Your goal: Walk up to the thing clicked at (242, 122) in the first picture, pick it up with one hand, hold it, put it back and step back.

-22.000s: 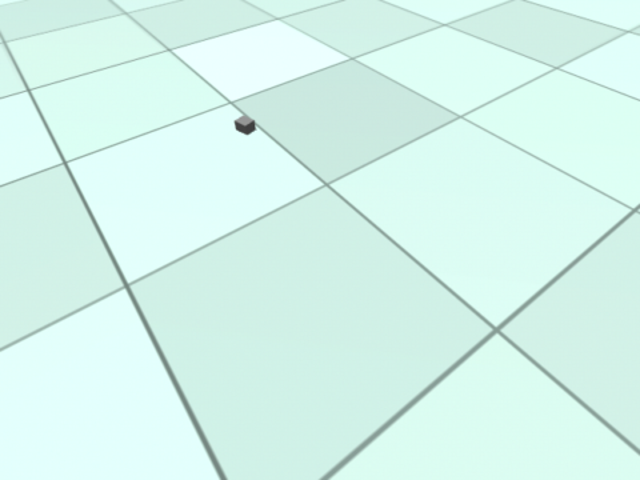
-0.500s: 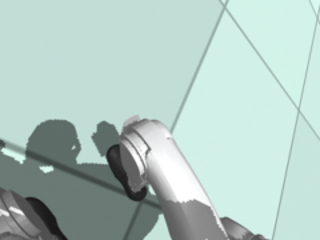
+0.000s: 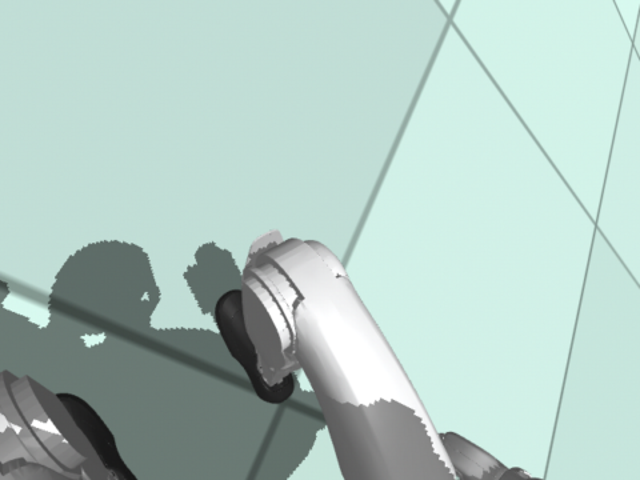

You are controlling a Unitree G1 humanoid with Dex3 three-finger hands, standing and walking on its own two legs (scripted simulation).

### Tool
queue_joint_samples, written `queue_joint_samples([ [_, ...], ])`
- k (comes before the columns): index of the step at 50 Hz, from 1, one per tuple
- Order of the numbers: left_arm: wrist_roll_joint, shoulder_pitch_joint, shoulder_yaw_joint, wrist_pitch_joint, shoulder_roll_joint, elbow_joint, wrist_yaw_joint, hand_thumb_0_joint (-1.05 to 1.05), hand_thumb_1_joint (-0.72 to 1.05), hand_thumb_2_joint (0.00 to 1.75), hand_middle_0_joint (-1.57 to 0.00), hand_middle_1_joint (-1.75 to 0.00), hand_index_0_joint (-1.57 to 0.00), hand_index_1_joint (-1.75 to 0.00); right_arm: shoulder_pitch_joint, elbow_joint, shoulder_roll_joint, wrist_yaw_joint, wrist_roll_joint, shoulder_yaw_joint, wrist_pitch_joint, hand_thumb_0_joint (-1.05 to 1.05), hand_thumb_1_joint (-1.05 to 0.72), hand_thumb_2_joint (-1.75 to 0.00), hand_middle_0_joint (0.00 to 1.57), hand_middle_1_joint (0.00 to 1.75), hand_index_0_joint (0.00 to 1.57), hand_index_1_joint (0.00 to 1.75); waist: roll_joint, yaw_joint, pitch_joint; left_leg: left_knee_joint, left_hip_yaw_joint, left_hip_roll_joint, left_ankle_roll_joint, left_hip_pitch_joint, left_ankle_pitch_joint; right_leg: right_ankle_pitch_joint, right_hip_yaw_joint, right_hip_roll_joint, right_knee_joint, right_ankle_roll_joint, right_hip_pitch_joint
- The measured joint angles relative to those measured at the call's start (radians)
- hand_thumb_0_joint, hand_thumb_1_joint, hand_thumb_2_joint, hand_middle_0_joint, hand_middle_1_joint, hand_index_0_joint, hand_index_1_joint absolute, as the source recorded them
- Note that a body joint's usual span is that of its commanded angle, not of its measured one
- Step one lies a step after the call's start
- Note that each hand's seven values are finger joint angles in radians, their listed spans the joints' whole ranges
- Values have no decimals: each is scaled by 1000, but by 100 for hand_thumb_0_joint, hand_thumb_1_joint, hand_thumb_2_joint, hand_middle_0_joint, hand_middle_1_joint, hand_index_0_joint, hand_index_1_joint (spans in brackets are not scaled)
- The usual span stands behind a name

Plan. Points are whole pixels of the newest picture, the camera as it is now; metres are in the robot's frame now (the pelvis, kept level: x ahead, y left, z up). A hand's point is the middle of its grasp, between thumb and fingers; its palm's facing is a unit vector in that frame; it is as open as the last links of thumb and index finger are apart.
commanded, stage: close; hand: left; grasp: from above
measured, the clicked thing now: out of the picture +0.45 +0.39 -0.31
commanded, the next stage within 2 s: settle in 1.16 s
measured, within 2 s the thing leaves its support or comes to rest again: leaves its support in 1.62 s
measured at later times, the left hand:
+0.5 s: hand out of the picture +0.45 +0.36 -0.27, palm faces -0.14 -0.41 -0.90, open 11.4 cm
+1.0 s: hand out of the picture +0.45 +0.37 -0.27, palm faces -0.15 -0.41 -0.90, open 11.3 cm
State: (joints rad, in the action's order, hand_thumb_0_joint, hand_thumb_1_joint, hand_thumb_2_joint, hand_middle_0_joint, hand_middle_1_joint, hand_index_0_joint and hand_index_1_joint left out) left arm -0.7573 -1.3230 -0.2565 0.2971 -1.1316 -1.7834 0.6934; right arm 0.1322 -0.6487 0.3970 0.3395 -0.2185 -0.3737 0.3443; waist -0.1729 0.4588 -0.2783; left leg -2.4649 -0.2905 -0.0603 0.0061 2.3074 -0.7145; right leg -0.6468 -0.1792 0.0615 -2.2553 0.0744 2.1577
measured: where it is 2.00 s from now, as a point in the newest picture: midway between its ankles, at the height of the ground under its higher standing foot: (192, 416)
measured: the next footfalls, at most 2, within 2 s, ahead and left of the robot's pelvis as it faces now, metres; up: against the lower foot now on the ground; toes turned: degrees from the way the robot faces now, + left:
none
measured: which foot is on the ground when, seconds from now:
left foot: down 0.00-1.00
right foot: down 0.00-1.00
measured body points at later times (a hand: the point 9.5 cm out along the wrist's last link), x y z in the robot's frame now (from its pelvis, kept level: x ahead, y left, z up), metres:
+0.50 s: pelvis +0.00 +0.00 +0.00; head +0.32 +0.12 +0.29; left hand +0.45 +0.38 -0.22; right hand +0.01 -0.24 -0.03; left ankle +0.06 +0.13 -0.30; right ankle +0.13 -0.13 -0.30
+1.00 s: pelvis +0.00 +0.00 +0.00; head +0.31 +0.13 +0.29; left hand +0.45 +0.38 -0.22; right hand +0.02 -0.24 -0.04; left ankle +0.06 +0.13 -0.30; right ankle +0.13 -0.13 -0.30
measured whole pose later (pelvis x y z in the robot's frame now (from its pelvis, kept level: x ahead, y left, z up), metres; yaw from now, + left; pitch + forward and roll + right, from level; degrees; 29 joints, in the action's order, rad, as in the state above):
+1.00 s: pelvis +0.00 +0.00 +0.00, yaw +0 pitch +29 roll -16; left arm -0.76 -1.31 -0.26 0.28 -1.13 -1.77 0.68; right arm 0.13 -0.65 0.39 0.33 -0.22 -0.37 0.35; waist -0.17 0.46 -0.28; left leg -2.47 -0.29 -0.06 0.00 2.31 -0.72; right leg -0.64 -0.18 0.06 -2.26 0.07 2.17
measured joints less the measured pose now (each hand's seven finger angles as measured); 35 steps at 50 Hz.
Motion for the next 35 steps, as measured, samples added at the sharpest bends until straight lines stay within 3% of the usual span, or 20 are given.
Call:
queue_joint_samples([
  [21, 13, 7, -9, 5, -7, 19, -6, 0, -12, 71, -37, -76, -40, -77, 4, 12, 9, 2, -1, -4, -2, 1, -91, -90, 20, 30, 20, 30, 1, 7, -5, 5, 0, -3, -5, 2, 3, 5, 1, 1, 0, 2, 9],
  [35, -4, 18, -13, -9, -1, 20, -16, -1, -8, 57, -47, -67, -49, -66, -3, -2, -4, -8, 3, 3, 4, 1, -91, -90, 20, 30, 20, 30, 5, -2, -1, 0, 2, -4, -3, 0, 0, 4, 2, 3, -3, 0, 7],
])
